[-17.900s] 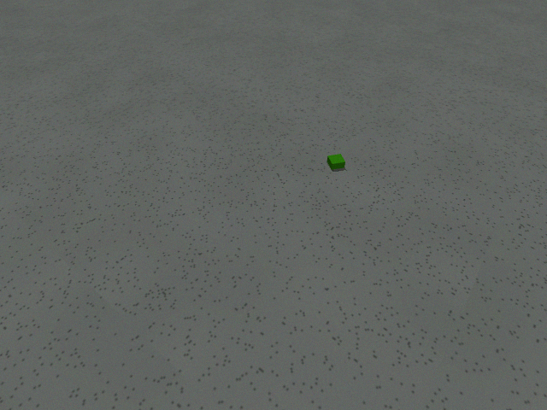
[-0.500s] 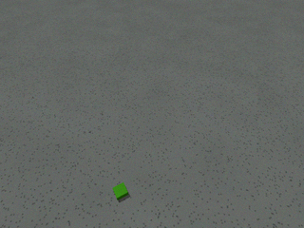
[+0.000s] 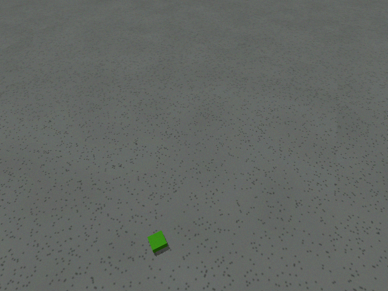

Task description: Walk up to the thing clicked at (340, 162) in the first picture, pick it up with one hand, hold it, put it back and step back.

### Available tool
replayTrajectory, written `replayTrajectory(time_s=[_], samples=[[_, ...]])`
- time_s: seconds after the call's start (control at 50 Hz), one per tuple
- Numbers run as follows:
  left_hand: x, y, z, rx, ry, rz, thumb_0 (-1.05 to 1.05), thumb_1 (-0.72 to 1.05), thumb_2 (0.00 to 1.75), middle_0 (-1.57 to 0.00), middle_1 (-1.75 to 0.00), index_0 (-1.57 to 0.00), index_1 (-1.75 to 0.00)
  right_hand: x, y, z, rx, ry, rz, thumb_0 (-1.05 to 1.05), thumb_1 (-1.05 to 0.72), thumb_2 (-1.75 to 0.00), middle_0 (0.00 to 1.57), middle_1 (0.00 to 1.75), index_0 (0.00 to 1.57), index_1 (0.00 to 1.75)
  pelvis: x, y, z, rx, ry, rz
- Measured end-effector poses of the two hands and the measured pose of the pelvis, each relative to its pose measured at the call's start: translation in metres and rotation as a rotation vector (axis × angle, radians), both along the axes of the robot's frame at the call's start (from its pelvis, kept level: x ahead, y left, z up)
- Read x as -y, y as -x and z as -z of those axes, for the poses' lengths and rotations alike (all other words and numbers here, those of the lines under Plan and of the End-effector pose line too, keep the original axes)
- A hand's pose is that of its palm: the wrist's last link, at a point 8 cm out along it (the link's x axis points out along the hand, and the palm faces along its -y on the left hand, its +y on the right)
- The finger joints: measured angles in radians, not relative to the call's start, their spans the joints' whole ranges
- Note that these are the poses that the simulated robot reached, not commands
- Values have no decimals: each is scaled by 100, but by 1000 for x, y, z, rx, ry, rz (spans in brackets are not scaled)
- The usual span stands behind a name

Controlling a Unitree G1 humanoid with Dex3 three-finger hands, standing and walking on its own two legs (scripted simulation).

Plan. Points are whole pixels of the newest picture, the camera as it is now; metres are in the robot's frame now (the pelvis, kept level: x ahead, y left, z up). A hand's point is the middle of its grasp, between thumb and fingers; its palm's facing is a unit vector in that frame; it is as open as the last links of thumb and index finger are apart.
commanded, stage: walk up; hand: left
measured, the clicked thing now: (157, 241) +0.50 +0.22 -0.76
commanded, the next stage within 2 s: stand in 0.22 s
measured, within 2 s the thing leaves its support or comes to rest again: neither
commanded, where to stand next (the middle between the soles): +0.10 +0.00 m, yaw -4 degrees
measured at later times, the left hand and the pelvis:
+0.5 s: hand out of the picture +0.07 +0.24 -0.16, palm faces -0.02 -0.94 -0.33, open 7.4 cm; pelvis +0.00 -0.01 +0.00, yaw -1 degrees
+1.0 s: hand out of the picture +0.08 +0.24 -0.15, palm faces -0.04 -0.94 -0.34, open 7.3 cm; pelvis +0.00 -0.01 +0.00, yaw -2 degrees
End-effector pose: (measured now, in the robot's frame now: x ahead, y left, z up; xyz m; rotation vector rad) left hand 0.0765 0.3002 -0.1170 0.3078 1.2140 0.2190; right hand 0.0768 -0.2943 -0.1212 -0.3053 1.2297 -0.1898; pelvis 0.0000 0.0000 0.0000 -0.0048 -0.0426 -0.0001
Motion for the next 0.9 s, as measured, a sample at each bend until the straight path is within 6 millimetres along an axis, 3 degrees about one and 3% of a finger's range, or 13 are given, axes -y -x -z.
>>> replayTrajectory(time_s=[0.4,0.9], samples=[[9,8,1,-21,9,4,1,91,90,-21,-30,-21,-30,5,0,-2,16,3,-12,1,-90,-90,21,30,21,30,5,3,-1,-5,-1,6],[15,9,1,-37,10,28,1,91,90,-21,-30,-21,-30,14,20,-1,-21,12,12,1,-90,-90,21,30,21,30,11,3,-2,-8,-2,24]])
